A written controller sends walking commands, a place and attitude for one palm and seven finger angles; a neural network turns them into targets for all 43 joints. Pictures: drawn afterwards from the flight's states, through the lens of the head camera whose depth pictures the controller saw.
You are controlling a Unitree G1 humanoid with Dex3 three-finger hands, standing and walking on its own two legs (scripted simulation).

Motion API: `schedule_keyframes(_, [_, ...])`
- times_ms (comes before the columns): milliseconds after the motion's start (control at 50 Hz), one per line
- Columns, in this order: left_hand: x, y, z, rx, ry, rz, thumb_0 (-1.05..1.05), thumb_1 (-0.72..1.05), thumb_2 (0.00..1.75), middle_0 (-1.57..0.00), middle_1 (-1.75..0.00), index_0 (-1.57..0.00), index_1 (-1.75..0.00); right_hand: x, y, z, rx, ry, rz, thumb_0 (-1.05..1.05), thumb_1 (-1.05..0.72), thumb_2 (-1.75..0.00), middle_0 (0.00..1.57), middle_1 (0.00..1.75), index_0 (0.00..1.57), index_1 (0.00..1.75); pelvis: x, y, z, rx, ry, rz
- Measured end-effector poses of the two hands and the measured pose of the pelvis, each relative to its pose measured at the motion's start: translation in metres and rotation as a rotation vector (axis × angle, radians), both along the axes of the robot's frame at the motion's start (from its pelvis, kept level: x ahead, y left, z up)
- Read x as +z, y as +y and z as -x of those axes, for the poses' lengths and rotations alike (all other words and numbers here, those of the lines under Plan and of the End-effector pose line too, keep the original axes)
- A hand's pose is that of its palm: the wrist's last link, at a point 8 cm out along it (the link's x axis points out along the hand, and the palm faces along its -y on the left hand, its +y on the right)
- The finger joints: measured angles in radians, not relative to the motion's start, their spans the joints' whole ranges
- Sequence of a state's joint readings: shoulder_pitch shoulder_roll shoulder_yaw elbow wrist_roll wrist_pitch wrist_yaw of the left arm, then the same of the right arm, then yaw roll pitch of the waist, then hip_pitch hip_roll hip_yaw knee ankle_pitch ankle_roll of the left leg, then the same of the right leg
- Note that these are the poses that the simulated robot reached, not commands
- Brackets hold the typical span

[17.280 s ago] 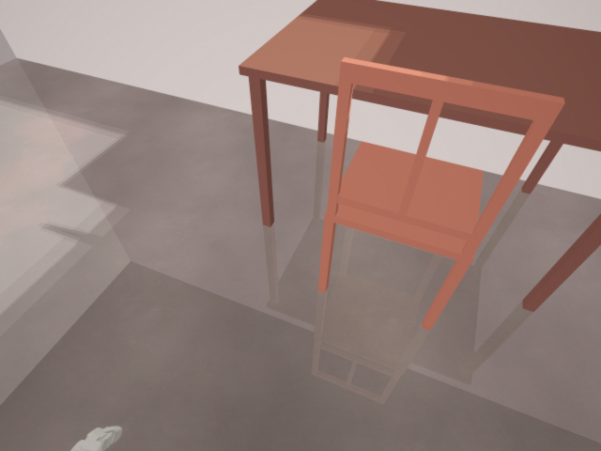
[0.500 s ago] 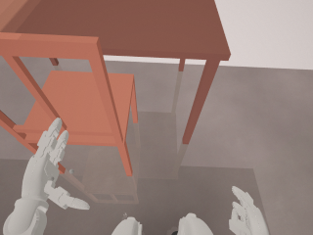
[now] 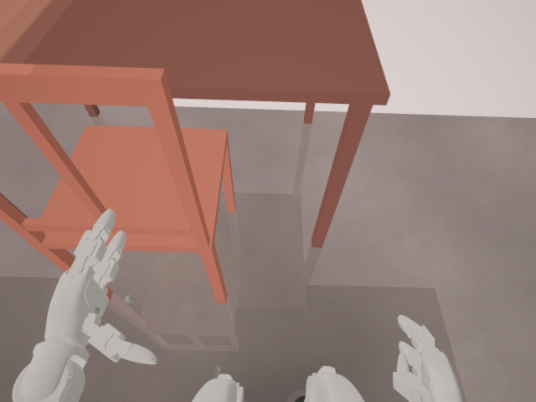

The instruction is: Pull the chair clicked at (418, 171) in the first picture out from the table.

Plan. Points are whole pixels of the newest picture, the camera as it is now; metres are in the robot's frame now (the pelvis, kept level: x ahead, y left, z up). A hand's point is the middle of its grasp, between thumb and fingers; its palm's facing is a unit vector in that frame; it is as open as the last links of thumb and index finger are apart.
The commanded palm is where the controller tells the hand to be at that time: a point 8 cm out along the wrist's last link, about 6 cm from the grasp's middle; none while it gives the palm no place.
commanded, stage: aim the fingers beside a spindle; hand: left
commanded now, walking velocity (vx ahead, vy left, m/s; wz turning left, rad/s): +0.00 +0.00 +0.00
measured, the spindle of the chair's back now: (71, 175) +0.47 +0.38 +0.00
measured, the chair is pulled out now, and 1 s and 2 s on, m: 0.00 0.00 0.00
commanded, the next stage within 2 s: none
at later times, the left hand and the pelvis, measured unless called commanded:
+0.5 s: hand (142, 285) +0.27 +0.19 +0.03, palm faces +0.01 -1.00 -0.05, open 17.0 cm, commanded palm +0.24 +0.25 +0.03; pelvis -0.01 +0.00 -0.01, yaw +0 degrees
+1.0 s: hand (165, 276) +0.29 +0.17 +0.01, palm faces -0.03 -1.00 -0.03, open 17.0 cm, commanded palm +0.27 +0.23 +0.01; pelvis -0.01 +0.01 -0.03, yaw +0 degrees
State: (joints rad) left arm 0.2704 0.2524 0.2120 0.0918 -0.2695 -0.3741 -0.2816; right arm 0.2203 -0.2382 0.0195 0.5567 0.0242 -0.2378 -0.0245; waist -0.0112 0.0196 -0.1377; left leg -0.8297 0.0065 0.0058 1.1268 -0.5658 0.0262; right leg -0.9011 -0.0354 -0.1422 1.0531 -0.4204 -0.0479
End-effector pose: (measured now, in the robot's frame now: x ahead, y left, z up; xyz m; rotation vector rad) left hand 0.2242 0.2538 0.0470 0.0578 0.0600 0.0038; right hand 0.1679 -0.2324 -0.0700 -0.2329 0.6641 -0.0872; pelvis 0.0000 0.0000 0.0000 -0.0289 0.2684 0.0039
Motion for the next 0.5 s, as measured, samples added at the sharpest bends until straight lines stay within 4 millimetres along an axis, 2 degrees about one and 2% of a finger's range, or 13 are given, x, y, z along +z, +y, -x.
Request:
schedule_keyframes(160, [0.002, 0.004, 0.002, 0.023, -0.025, -0.002, -0.01, -0.5, 0.3, -0.06, -0.08, -0.06, -0.08, 0.0, 0.004, 0.0, 0.015, -0.002, 0.0, 0.01, -0.91, -0.89, 0.2, 0.3, 0.2, 0.3, -0.001, 0.001, 0.002, 0.004, 0.0, 0.002])
schedule_keyframes(240, [-0.001, -0.002, 0.001, 0.0, -0.025, 0.006, -0.01, -0.5, 0.3, -0.06, -0.08, -0.06, -0.08, -0.003, 0.003, 0.001, 0.021, -0.003, 0.005, 0.01, -0.91, -0.89, 0.2, 0.3, 0.2, 0.3, -0.003, 0.002, 0.003, 0.007, 0.005, 0.002])
schedule_keyframes(360, [-0.012, -0.012, -0.01, -0.022, -0.021, 0.019, -0.01, -0.5, 0.3, -0.06, -0.08, -0.06, -0.08, -0.008, 0.002, 0.005, 0.02, 0.006, 0.016, 0.01, -0.91, -0.89, 0.2, 0.3, 0.2, 0.3, -0.008, 0.002, 0.006, 0.003, 0.017, 0.0])
schedule_keyframes(500, [-0.015, -0.008, -0.023, 0.003, -0.035, 0.006, -0.02, -0.5, 0.3, -0.06, -0.09, -0.06, -0.08, -0.014, 0.0, 0.012, 0.009, 0.036, 0.017, 0.01, -0.91, -0.89, 0.2, 0.3, 0.2, 0.3, -0.011, 0.002, 0.008, -0.001, 0.031, -0.001])
